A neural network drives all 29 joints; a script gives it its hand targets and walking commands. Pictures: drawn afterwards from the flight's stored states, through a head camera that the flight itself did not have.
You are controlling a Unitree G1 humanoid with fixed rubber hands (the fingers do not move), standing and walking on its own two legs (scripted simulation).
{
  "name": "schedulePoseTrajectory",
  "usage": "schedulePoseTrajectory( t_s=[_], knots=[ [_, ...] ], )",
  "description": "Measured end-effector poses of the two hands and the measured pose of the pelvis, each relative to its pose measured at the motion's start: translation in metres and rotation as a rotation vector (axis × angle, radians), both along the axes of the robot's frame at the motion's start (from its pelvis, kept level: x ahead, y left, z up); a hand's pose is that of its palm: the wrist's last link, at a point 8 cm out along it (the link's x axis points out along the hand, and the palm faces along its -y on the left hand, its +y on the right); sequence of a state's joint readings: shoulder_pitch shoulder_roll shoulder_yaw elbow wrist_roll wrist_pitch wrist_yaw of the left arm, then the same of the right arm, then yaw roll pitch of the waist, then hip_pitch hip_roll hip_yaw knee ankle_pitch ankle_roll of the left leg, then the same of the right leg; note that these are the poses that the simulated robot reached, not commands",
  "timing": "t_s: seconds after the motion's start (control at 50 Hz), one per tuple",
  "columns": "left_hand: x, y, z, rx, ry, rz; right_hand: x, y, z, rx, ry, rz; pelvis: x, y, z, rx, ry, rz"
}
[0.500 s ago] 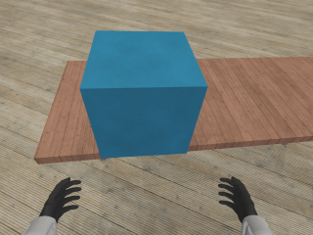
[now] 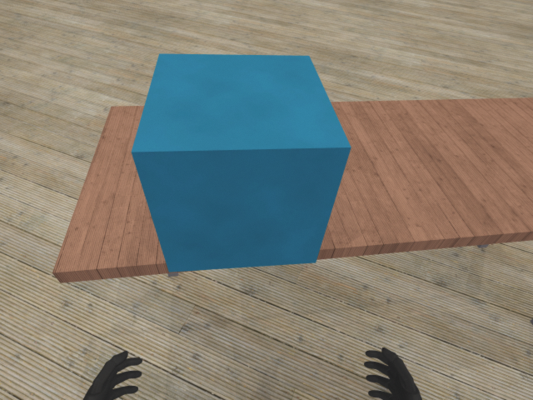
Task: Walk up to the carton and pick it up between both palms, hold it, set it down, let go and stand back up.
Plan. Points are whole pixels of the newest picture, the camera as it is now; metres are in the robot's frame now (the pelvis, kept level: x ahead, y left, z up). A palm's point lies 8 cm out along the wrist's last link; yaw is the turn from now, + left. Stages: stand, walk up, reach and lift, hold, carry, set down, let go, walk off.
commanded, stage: set down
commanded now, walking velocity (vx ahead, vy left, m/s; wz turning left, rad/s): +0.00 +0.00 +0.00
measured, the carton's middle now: (240, 162) +0.47 +0.07 +0.12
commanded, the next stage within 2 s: let go in 0.16 s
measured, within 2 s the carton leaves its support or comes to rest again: neither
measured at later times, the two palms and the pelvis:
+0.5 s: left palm (120, 393) +0.16 +0.22 -0.08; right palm out of the picture +0.16 -0.23 -0.09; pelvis +0.01 +0.00 -0.01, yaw +0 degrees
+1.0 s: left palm out of the picture +0.02 +0.26 -0.13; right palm out of the picture +0.05 -0.22 -0.15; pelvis +0.01 +0.01 -0.02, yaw +6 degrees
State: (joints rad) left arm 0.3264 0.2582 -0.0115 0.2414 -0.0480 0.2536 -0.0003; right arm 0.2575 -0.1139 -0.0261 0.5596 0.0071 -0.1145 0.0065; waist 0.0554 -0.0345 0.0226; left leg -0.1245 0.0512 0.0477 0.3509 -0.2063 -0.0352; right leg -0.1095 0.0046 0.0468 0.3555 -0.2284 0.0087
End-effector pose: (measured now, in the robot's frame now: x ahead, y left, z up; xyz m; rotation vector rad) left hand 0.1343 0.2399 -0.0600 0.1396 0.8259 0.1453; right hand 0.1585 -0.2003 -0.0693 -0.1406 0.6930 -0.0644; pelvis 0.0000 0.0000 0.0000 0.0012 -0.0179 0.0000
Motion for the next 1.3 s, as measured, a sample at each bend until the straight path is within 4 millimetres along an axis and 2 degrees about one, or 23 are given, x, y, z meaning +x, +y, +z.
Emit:
schedulePoseTrajectory(
  t_s=[0.24,0.34,0.44,0.52,0.7,0.74,0.8,0.9,1.04,1.16,1.3],
  knots=[
    [-0.004,-0.006,-0.026,0.004,0.089,-0.026,-0.012,-0.003,-0.025,-0.013,0.070,-0.001,0.003,0.001,-0.004,-0.001,0.013,0.007],
    [0.007,-0.012,-0.028,0.007,0.076,-0.061,-0.011,-0.012,-0.030,-0.016,0.068,-0.024,0.004,0.001,-0.006,-0.002,0.024,0.001],
    [0.025,-0.018,-0.024,0.003,0.023,-0.091,-0.004,-0.025,-0.025,-0.043,0.029,-0.033,0.006,0.000,-0.007,-0.002,0.020,0.001],
    [0.031,-0.018,-0.024,0.002,0.013,-0.088,-0.001,-0.029,-0.021,-0.055,0.014,-0.035,0.008,-0.001,-0.007,-0.001,0.012,0.005],
    [0.016,-0.014,-0.029,0.002,0.043,-0.068,0.000,-0.019,-0.020,-0.033,0.022,-0.026,0.009,-0.002,-0.005,-0.004,0.000,0.003],
    [0.011,-0.013,-0.031,0.020,0.029,-0.076,-0.003,-0.018,-0.026,-0.029,0.069,-0.020,0.008,-0.001,-0.006,-0.010,0.011,0.020],
    [-0.008,-0.004,-0.036,0.047,0.025,-0.054,-0.022,-0.018,-0.047,-0.036,0.235,0.000,0.008,0.001,-0.008,-0.018,0.026,0.050],
    [-0.060,0.014,-0.052,0.061,0.125,0.051,-0.070,-0.018,-0.075,-0.026,0.440,0.003,0.008,0.006,-0.013,-0.023,0.028,0.082],
    [-0.136,0.022,-0.076,0.042,0.314,0.166,-0.126,-0.017,-0.086,-0.039,0.601,-0.008,0.002,0.011,-0.016,-0.022,0.016,0.112],
    [-0.185,0.014,-0.088,0.005,0.433,0.219,-0.153,-0.016,-0.085,-0.058,0.649,-0.024,-0.008,0.013,-0.015,-0.021,0.006,0.131],
    [-0.226,-0.007,-0.095,-0.046,0.521,0.241,-0.169,-0.008,-0.086,-0.045,0.665,-0.015,-0.022,0.011,-0.013,-0.019,0.000,0.146]
  ],
)
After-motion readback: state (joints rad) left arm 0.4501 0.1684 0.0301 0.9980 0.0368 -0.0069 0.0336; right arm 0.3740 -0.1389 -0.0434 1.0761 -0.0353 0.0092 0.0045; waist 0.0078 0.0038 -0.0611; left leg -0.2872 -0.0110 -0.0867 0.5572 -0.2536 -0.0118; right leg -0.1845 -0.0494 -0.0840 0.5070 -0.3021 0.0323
